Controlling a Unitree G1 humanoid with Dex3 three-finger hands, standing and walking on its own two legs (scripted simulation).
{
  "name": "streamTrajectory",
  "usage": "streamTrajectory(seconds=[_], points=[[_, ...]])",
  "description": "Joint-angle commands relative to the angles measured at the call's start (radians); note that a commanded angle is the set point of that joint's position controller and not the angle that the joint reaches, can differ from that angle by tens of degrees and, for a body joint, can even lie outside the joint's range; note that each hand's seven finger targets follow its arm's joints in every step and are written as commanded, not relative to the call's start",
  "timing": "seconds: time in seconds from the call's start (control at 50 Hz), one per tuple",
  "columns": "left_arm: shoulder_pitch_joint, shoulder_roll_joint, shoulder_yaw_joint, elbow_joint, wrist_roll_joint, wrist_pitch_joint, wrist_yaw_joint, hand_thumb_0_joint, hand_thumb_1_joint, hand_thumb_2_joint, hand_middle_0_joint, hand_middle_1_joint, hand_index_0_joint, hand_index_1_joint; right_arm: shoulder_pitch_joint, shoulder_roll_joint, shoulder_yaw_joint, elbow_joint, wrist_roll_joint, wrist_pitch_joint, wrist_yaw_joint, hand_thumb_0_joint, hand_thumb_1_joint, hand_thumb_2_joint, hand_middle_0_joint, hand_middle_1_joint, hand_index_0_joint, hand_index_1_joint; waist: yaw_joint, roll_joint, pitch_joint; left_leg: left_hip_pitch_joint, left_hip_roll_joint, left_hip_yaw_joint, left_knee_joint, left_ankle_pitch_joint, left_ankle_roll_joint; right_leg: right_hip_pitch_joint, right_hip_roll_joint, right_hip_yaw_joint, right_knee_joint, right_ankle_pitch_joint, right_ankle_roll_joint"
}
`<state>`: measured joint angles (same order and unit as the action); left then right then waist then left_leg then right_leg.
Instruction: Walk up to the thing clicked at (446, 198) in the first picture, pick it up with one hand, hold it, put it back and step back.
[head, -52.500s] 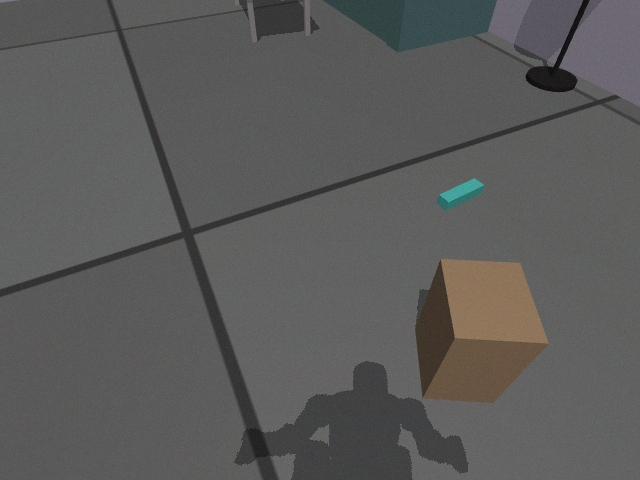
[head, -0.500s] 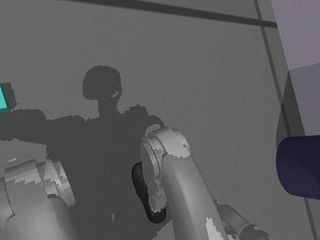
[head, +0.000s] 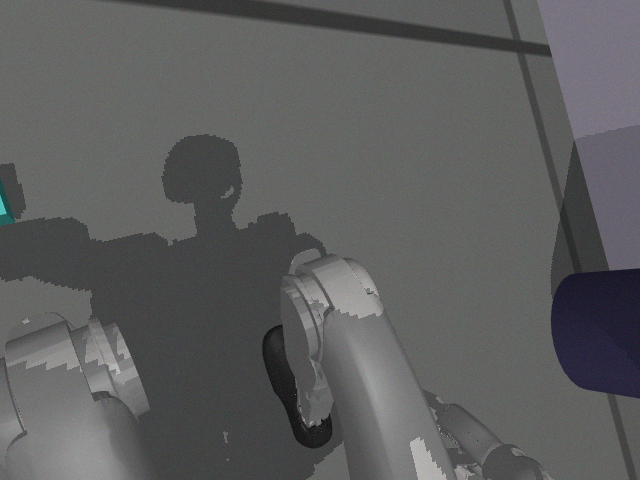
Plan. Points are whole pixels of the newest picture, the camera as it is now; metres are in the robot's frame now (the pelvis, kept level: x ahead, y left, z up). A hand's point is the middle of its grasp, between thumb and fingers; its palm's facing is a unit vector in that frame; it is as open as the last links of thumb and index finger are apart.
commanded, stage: close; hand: left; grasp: from above
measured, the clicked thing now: out of the picture +0.43 +0.37 -0.27
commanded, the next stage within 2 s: settle in 0.36 s
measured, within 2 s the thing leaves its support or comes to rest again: leaves its support in 0.72 s
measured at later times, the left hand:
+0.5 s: hand out of the picture +0.41 +0.36 -0.24, palm faces -0.42 -0.16 -0.89, open 9.2 cm
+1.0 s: hand out of the picture +0.42 +0.38 -0.18, palm faces -0.40 -0.12 -0.91, open 9.1 cm
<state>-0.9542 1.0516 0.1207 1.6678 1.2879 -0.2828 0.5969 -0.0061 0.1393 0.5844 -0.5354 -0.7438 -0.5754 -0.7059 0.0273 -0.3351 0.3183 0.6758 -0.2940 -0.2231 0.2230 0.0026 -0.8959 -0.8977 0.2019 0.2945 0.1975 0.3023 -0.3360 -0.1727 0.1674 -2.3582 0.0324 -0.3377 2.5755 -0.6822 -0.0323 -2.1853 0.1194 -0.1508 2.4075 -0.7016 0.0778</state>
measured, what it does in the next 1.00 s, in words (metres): stands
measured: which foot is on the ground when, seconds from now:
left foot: down 0.00-1.00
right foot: down 0.00-1.00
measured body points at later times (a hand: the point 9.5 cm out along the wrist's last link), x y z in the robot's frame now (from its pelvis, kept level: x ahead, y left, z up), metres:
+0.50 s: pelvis +0.00 +0.00 +0.00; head +0.25 +0.15 +0.34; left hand +0.43 +0.37 -0.19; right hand +0.09 -0.25 -0.06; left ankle +0.07 +0.14 -0.26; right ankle +0.11 -0.13 -0.26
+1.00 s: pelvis +0.00 +0.00 +0.01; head +0.23 +0.14 +0.37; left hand +0.43 +0.38 -0.13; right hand +0.12 -0.25 -0.06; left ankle +0.07 +0.14 -0.26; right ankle +0.11 -0.13 -0.26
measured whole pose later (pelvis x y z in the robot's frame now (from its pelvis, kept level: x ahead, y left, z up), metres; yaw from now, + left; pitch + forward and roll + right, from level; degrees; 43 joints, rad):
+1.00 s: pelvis +0.00 +0.00 +0.01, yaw +2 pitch +29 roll -14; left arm -0.88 0.91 0.10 1.39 1.25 -0.22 0.42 -0.01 0.14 0.42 -0.72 -0.54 -0.76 -0.50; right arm 0.09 -0.31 0.20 0.68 -0.22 -0.15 0.22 0.00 -0.91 -0.90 0.20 0.29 0.20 0.30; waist -0.26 -0.07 0.04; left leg -2.38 0.02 -0.29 2.52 -0.67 -0.03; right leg -2.21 0.08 -0.13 2.38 -0.71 0.06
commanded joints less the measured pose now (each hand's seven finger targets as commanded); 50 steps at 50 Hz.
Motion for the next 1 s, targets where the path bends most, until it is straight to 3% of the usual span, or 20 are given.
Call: streamTrajectory(seconds=[0.0,0.1,0.2,0.3,0.36,0.42,0.48,0.5,0.6,0.66,0.72,0.74,0.76,0.78,0.84,0.88,0.96,0.98], points=[[-0.198,0.24,0.002,-0.1,-0.026,-0.012,0.008,0.0,0.334,0.611,-0.665,-0.735,-0.704,-0.694,0.142,-0.331,-0.104,0.0,0.012,0.009,-0.014,0.0,-0.894,-0.899,0.199,0.3,0.199,0.3,-0.032,0.555,-0.586,0.514,0.043,0.148,-0.256,0.17,0.025,0.26,0.014,-0.149,-0.194,0.256,-0.084],[-0.163,0.236,0.012,-0.094,-0.018,-0.037,0.006,0.0,0.429,0.644,-0.739,-0.738,-0.775,-0.699,0.146,-0.312,-0.089,0.002,0.003,0.026,-0.013,0.0,-0.892,-0.899,0.199,0.3,0.199,0.3,-0.022,0.554,-0.591,0.535,0.045,0.142,-0.266,0.192,0.021,0.266,0.017,-0.157,-0.185,0.266,-0.084],[-0.186,0.245,0.014,-0.108,-0.02,-0.046,0.018,0.0,0.481,0.678,-0.787,-0.73,-0.816,-0.699,0.152,-0.319,-0.081,0.007,-0.002,0.033,-0.019,0.0,-0.892,-0.899,0.199,0.3,0.199,0.3,-0.035,0.533,-0.613,0.518,0.045,0.145,-0.246,0.192,0.03,0.289,0.02,-0.153,-0.202,0.284,-0.077],[-0.183,0.239,0.004,-0.102,-0.017,-0.043,0.03,0.0,0.552,0.672,-0.849,-0.703,-0.875,-0.674,0.142,-0.318,-0.082,0.011,-0.005,0.031,-0.025,0.0,-0.892,-0.899,0.199,0.3,0.199,0.3,-0.031,0.528,-0.592,0.498,0.046,0.15,-0.247,0.159,0.029,0.28,0.02,-0.148,-0.206,0.25,-0.081],[-0.184,0.247,0.021,-0.108,-0.008,-0.04,0.037,0.0,0.597,0.675,-0.882,-0.694,-0.908,-0.667,0.155,-0.31,-0.078,0.012,-0.008,0.034,-0.026,0.0,-0.891,-0.898,0.199,0.3,0.199,0.3,-0.026,0.544,-0.612,0.519,0.045,0.148,-0.25,0.187,0.028,0.281,0.019,-0.154,-0.193,0.276,-0.081],[-0.198,0.239,0.009,-0.11,-0.011,-0.033,0.036,0.0,0.612,0.656,-0.894,-0.677,-0.921,-0.649,0.151,-0.311,-0.076,0.013,-0.007,0.03,-0.024,0.0,-0.892,-0.899,0.199,0.299,0.199,0.299,-0.039,0.529,-0.591,0.497,0.044,0.149,-0.239,0.169,0.032,0.266,0.016,-0.154,-0.195,0.266,-0.078],[-0.229,0.246,0.008,-0.153,-0.016,-0.027,0.032,0.0,0.516,0.688,-0.893,-0.683,-0.918,-0.66,0.155,-0.326,-0.099,0.011,-0.001,0.025,-0.028,0.0,-0.91,-0.902,0.2,0.3,0.199,0.3,-0.031,0.559,-0.597,0.509,0.043,0.155,-0.255,0.16,0.028,0.266,0.017,-0.145,-0.203,0.253,-0.084],[-0.198,0.254,0.017,-0.106,-0.006,-0.016,0.03,0.0,0.506,0.681,-0.891,-0.67,-0.913,-0.648,0.16,-0.323,-0.096,0.01,-0.005,0.027,-0.028,0.0,-0.912,-0.902,0.2,0.3,0.199,0.3,-0.03,0.555,-0.609,0.52,0.044,0.153,-0.256,0.168,0.028,0.275,0.019,-0.145,-0.199,0.261,-0.084],[-0.233,0.254,0.02,-0.195,-0.021,-0.008,0.003,0.0,0.529,0.668,-0.906,-0.661,-0.93,-0.638,0.152,-0.322,-0.112,0.003,0.01,0.028,-0.026,0.0,-0.911,-0.903,0.2,0.3,0.199,0.3,-0.009,0.607,-0.645,0.551,0.04,0.153,-0.27,0.198,0.016,0.253,0.011,-0.153,-0.182,0.275,-0.091],[-0.213,0.288,0.062,-0.226,-0.012,-0.002,-0.009,0.0,0.569,0.694,-0.932,-0.673,-0.957,-0.65,0.18,-0.325,-0.13,0.013,0.013,0.032,-0.026,0.0,-0.909,-0.902,0.2,0.3,0.199,0.3,-0.001,0.613,-0.661,0.546,0.039,0.167,-0.26,0.191,0.021,0.266,0.008,-0.139,-0.195,0.272,-0.09],[-0.23,0.236,0.045,-0.333,-0.026,0.005,-0.032,0.0,0.571,0.672,-0.945,-0.643,-0.964,-0.624,0.168,-0.306,-0.147,0.0,0.023,0.032,-0.019,0.0,-0.911,-0.903,0.199,0.3,0.199,0.3,0.018,0.667,-0.713,0.584,0.033,0.175,-0.28,0.217,0.015,0.263,0.004,-0.134,-0.197,0.286,-0.097],[-0.191,0.246,0.055,-0.304,-0.027,0.015,-0.039,0.0,0.553,0.666,-0.931,-0.642,-0.95,-0.623,0.169,-0.308,-0.155,0.0,0.027,0.03,-0.017,0.0,-0.913,-0.904,0.199,0.3,0.199,0.3,0.021,0.643,-0.704,0.576,0.035,0.175,-0.273,0.212,0.019,0.253,0.004,-0.132,-0.197,0.282,-0.096],[-0.202,0.217,0.043,-0.342,-0.036,0.017,-0.048,0.0,0.55,0.667,-0.926,-0.64,-0.946,-0.621,0.172,-0.304,-0.163,-0.004,0.038,0.03,-0.017,0.0,-0.91,-0.903,0.199,0.3,0.199,0.3,0.026,0.625,-0.712,0.56,0.034,0.178,-0.272,0.21,0.021,0.249,0.004,-0.129,-0.204,0.282,-0.095],[-0.195,0.218,0.063,-0.382,-0.04,0.02,-0.053,0.0,0.56,0.652,-0.925,-0.638,-0.949,-0.615,0.183,-0.307,-0.175,-0.011,0.04,0.036,-0.014,0.0,-0.909,-0.902,0.199,0.3,0.199,0.3,0.033,0.65,-0.762,0.588,0.031,0.179,-0.287,0.236,0.019,0.278,0.003,-0.127,-0.207,0.304,-0.095],[-0.178,0.175,0.048,-0.42,-0.055,0.043,-0.087,0.0,0.616,0.613,-0.947,-0.639,-0.981,-0.604,0.19,-0.293,-0.202,-0.001,0.059,0.053,-0.013,0.0,-0.907,-0.901,0.199,0.3,0.199,0.3,0.068,0.688,-0.792,0.61,0.025,0.186,-0.314,0.244,0.012,0.228,-0.006,-0.122,-0.201,0.296,-0.103],[-0.183,0.125,0.013,-0.402,-0.05,0.06,-0.117,0.0,0.625,0.598,-0.953,-0.625,-0.989,-0.589,0.208,-0.284,-0.219,0.003,0.075,0.062,-0.009,0.0,-0.906,-0.901,0.199,0.3,0.199,0.3,0.047,0.646,-0.744,0.577,0.023,0.188,-0.313,0.226,0.017,0.201,-0.009,-0.112,-0.209,0.288,-0.103],[-0.2,0.084,-0.01,-0.443,-0.066,0.069,-0.173,0.0,0.674,0.637,-1.005,-0.643,-1.036,-0.613,0.228,-0.266,-0.237,-0.001,0.105,0.087,-0.012,0.0,-0.911,-0.902,0.199,0.3,0.199,0.3,0.07,0.593,-0.768,0.541,0.014,0.205,-0.336,0.173,0.033,0.219,-0.014,-0.09,-0.247,0.251,-0.102],[-0.199,0.06,-0.026,-0.437,-0.073,0.071,-0.188,0.0,0.69,0.633,-1.021,-0.643,-1.053,-0.612,0.238,-0.261,-0.241,-0.006,0.111,0.092,-0.014,0.0,-0.912,-0.903,0.199,0.3,0.199,0.3,0.057,0.556,-0.756,0.522,0.013,0.21,-0.328,0.167,0.041,0.228,-0.012,-0.082,-0.264,0.25,-0.099]])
